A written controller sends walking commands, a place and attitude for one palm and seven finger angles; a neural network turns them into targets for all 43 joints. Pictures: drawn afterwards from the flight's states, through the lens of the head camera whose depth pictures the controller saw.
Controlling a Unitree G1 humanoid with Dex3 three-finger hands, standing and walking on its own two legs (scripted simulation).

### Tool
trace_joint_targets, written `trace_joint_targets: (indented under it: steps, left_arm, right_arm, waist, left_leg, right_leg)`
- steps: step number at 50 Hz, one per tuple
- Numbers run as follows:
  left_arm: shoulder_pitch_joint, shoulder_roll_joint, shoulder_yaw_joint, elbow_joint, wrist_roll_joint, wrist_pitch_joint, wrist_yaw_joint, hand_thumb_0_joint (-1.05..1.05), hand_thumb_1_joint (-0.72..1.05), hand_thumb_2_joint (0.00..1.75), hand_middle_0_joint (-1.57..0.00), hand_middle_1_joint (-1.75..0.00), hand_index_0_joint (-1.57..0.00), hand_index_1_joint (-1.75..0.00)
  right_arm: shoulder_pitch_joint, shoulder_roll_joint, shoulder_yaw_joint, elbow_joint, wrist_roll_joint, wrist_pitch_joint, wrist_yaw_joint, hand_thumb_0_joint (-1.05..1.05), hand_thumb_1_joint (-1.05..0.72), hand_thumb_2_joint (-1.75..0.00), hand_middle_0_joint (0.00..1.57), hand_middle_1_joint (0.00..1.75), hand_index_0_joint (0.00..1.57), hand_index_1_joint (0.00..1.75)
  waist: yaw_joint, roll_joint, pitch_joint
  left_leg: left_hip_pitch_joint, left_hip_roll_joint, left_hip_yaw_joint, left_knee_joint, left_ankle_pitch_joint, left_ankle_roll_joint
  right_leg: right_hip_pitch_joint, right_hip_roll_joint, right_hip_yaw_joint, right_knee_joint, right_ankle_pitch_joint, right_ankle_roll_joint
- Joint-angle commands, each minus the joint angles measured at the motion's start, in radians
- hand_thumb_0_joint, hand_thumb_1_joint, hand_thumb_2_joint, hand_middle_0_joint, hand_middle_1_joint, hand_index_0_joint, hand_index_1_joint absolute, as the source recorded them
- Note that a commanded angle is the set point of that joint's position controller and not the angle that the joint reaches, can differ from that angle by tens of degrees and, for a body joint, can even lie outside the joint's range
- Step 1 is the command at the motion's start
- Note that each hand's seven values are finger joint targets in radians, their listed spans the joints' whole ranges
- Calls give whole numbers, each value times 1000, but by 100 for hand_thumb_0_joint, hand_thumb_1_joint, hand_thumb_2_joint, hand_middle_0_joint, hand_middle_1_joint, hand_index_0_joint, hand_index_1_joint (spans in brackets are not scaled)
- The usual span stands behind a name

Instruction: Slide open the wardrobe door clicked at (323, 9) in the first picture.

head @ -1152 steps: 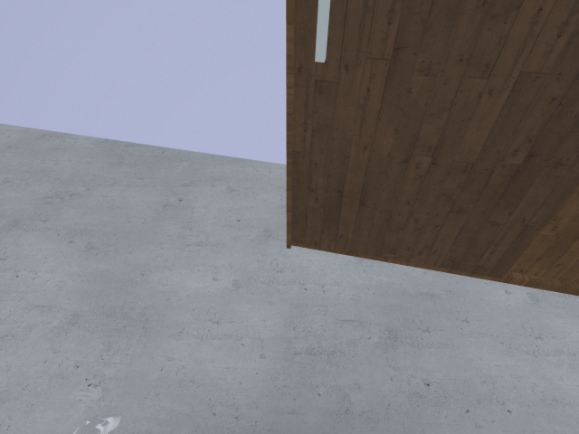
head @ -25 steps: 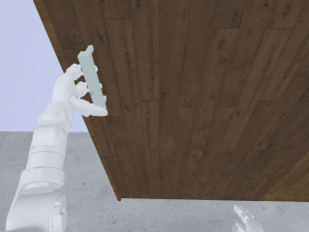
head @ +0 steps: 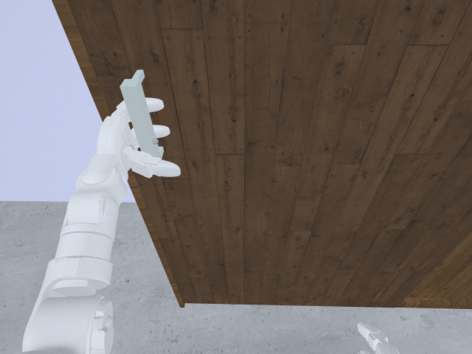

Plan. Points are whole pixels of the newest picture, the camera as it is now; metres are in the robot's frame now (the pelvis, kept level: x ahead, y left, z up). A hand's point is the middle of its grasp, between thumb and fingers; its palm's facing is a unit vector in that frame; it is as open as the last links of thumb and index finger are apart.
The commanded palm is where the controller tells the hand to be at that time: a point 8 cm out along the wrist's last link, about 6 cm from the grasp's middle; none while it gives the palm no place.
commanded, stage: slide the fingers in behind the handle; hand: left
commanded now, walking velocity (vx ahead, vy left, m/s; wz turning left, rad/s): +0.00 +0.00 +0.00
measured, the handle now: (148, 124) +0.45 +0.19 +0.18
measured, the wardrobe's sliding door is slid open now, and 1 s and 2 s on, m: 0.00 0.00 0.00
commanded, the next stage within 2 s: grip the handle and tug to test in 0.48 s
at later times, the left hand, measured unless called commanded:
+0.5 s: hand (155, 139) +0.40 +0.16 +0.19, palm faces +0.04 -1.00 +0.00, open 14.0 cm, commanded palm +0.37 +0.21 +0.19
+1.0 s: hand (152, 141) +0.40 +0.16 +0.19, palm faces +0.05 -1.00 +0.00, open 9.9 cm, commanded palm +0.37 +0.21 +0.19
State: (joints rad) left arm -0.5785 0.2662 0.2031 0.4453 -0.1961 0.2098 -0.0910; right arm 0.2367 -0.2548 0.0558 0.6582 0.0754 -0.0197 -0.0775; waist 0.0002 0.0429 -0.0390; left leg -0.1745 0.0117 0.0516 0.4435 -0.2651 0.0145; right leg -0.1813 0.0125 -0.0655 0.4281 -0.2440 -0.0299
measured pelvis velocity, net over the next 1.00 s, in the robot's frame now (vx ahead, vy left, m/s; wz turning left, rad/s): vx -0.01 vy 0.00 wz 0.00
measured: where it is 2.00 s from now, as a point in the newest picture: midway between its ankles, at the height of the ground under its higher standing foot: outside the picture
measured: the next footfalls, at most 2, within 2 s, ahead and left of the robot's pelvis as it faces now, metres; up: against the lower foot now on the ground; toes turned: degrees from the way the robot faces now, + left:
none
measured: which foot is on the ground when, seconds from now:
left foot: down 0.00-1.00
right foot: down 0.00-1.00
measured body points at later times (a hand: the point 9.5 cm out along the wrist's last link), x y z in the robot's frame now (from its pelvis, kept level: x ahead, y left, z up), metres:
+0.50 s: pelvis +0.00 +0.00 +0.00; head -0.01 -0.01 +0.45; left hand +0.39 +0.21 +0.19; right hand +0.14 -0.24 -0.10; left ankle -0.02 +0.11 -0.74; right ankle -0.01 -0.10 -0.74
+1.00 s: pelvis -0.01 +0.00 +0.00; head -0.02 -0.01 +0.45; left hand +0.39 +0.22 +0.19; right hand +0.15 -0.24 -0.10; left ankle -0.02 +0.11 -0.74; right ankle -0.01 -0.10 -0.74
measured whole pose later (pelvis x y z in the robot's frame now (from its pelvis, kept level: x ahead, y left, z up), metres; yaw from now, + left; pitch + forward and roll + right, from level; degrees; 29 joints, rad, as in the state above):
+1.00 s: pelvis -0.01 +0.00 +0.00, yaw +0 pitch -1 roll +0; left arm -0.59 0.27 0.20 0.45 -0.19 0.22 -0.08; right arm 0.22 -0.25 0.06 0.65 0.07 -0.01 -0.08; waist 0.00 0.04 -0.03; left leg -0.17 0.01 0.05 0.43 -0.25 0.02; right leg -0.17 0.02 -0.06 0.41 -0.22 -0.03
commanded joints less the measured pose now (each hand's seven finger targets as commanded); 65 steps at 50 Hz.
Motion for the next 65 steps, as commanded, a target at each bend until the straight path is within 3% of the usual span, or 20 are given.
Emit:
trace_joint_targets:
  steps: [1, 4, 5, 9, 18, 22, 25, 26, 29, 36, 39, 45, 46, 48, 50, 53, 54, 55, 59, 65]
  left_arm:
    - [-529, 163, 19, -239, 6, -66, 21, 0, -50, 30, -30, -120, -30, -120]
    - [-498, 159, 23, -253, 8, -84, 23, 0, -50, 30, -30, -120, -30, -120]
    - [-485, 154, 24, -240, 2, -85, 21, 0, -50, 30, -30, -120, -30, -120]
    - [-515, 147, 3, -220, 3, -91, 11, 0, -50, 30, -30, -120, -30, -120]
    - [-494, 198, 53, -198, 5, -90, 15, 0, -50, 30, -30, -120, -30, -120]
    - [-498, 199, 57, -191, -3, -88, 8, 0, -50, 30, -30, -120, -30, -120]
    - [-470, 213, 71, -211, -1, -94, 4, 0, -50, 30, -30, -120, -30, -120]
    - [-483, 182, 41, -239, 0, -97, 1, 0, -50, 30, -30, -120, -30, -120]
    - [-425, 179, 45, -214, -2, -87, -2, 0, -50, 30, -30, -120, -30, -120]
    - [-489, 171, 32, -260, -3, -67, 9, 0, -17, 44, -33, -125, -33, -125]
    - [-470, 215, 70, -260, -2, -74, 17, 0, -3, 50, -35, -127, -35, -127]
    - [-476, 174, 29, -208, 0, -59, 6, 0, 25, 62, -38, -131, -38, -131]
    - [-505, 159, 11, -223, 3, -59, 5, 0, 29, 64, -38, -131, -38, -131]
    - [-468, 194, 50, -232, 1, -62, 10, 0, 39, 68, -40, -133, -40, -133]
    - [-483, 173, 36, -257, -1, -67, 9, 0, 48, 72, -41, -134, -41, -134]
    - [-449, 193, 51, -235, -2, -73, 7, 0, 62, 78, -42, -136, -42, -136]
    - [-471, 152, 16, -238, -6, -74, 3, 0, 67, 80, -43, -137, -43, -137]
    - [-497, 166, 25, -230, -5, -74, 5, 0, 71, 82, -43, -137, -43, -137]
    - [-503, 158, 13, -250, 2, -77, 9, 0, 90, 90, -45, -140, -45, -140]
    - [-524, 149, 4, -228, 4, -72, 11, 0, 90, 90, -45, -140, -45, -140]
  right_arm:
    - [-100, -107, -44, -144, -1, -54, -9, 0, -90, -90, 20, 30, 20, 30]
    - [-96, -104, -47, -147, -4, -58, -3, 0, -90, -90, 20, 30, 20, 30]
    - [-95, -104, -46, -148, -4, -58, -2, 0, -90, -90, 20, 30, 20, 30]
    - [-95, -110, -46, -142, -1, -57, -5, 0, -90, -90, 20, 30, 20, 30]
    - [-97, -110, -45, -141, -3, -55, -6, 0, -90, -90, 20, 30, 20, 30]
    - [-94, -109, -44, -142, -2, -55, -9, 0, -90, -90, 20, 30, 20, 30]
    - [-96, -108, -45, -149, -2, -54, -6, 0, -90, -90, 20, 30, 20, 30]
    - [-99, -106, -45, -153, -2, -55, -3, 0, -90, -90, 20, 30, 20, 30]
    - [-100, -108, -44, -152, 0, -51, 1, 0, -90, -90, 20, 30, 20, 30]
    - [-110, -108, -45, -155, 0, -49, -4, 0, -90, -90, 20, 30, 20, 30]
    - [-109, -110, -44, -154, -4, -46, -6, 0, -90, -90, 20, 30, 20, 30]
    - [-110, -108, -41, -148, 0, -43, -9, 0, -90, -90, 20, 30, 20, 30]
    - [-111, -108, -41, -148, 0, -44, -8, 0, -90, -90, 20, 30, 20, 30]
    - [-109, -110, -45, -153, -3, -45, -6, 0, -90, -90, 20, 30, 20, 30]
    - [-111, -104, -44, -157, -5, -45, -5, 0, -90, -90, 20, 30, 20, 30]
    - [-107, -110, -44, -153, -5, -43, -3, 0, -90, -90, 20, 30, 20, 30]
    - [-112, -106, -42, -153, -2, -44, -4, 0, -90, -90, 20, 30, 20, 30]
    - [-107, -107, -43, -149, -4, -46, -6, 0, -90, -90, 20, 30, 20, 30]
    - [-112, -106, -45, -152, -2, -47, -6, 0, -90, -90, 20, 30, 20, 30]
    - [-104, -109, -44, -144, -5, -49, -5, 0, -90, -90, 20, 30, 20, 30]
  waist:
    - [-20, -24, -243]
    - [-7, 7, -297]
    - [-6, -19, -297]
    - [-21, -49, -253]
    - [-4, -32, -248]
    - [-9, -72, -257]
    - [3, -45, -274]
    - [-2, -16, -288]
    - [3, -35, -251]
    - [-7, -27, -245]
    - [4, -42, -256]
    - [-13, -49, -218]
    - [-18, -18, -214]
    - [2, -25, -253]
    - [-1, -27, -279]
    - [4, -55, -268]
    - [-9, -52, -251]
    - [-12, -58, -243]
    - [-8, -18, -258]
    - [-14, -41, -247]
  left_leg:
    - [104, -3, -48, -34, 258, 31]
    - [139, -1, -51, -26, 317, 25]
    - [130, -3, -50, -25, 314, 26]
    - [115, 0, -48, -33, 283, 29]
    - [107, -2, -47, -37, 271, 30]
    - [93, -4, -42, -38, 267, 33]
    - [102, -4, -39, -38, 295, 31]
    - [115, -5, -36, -36, 309, 30]
    - [99, -1, -36, -39, 307, 28]
    - [109, -3, -45, -44, 275, 28]
    - [106, -3, -44, -47, 277, 29]
    - [94, -2, -43, -49, 241, 30]
    - [99, -3, -44, -50, 241, 28]
    - [112, -1, -47, -47, 272, 26]
    - [123, -5, -46, -40, 300, 27]
    - [109, -1, -45, -42, 293, 27]
    - [112, -3, -43, -45, 284, 29]
    - [105, -2, -47, -45, 271, 29]
    - [126, -1, -50, -46, 278, 27]
    - [116, -4, -52, -46, 268, 29]
  right_leg:
    - [34, -9, 43, -48, 268, 4]
    - [56, -6, 41, -35, 318, -3]
    - [63, -5, 40, -35, 324, -1]
    - [44, -4, 39, -46, 304, 3]
    - [52, -3, 44, -53, 288, 1]
    - [68, -5, 46, -55, 304, 6]
    - [86, -6, 45, -48, 329, 2]
    - [85, -6, 46, -46, 341, 1]
    - [80, -4, 41, -48, 342, 1]
    - [53, -3, 43, -59, 293, 2]
    - [74, -3, 45, -60, 293, 2]
    - [44, -3, 44, -70, 261, 5]
    - [34, -4, 43, -70, 258, 3]
    - [58, -2, 41, -63, 277, -1]
    - [71, -3, 42, -56, 314, 0]
    - [77, -2, 41, -57, 310, 0]
    - [64, -3, 42, -61, 306, 3]
    - [54, -1, 41, -62, 293, 4]
    - [48, -2, 41, -62, 280, 0]
    - [42, -1, 40, -66, 276, 1]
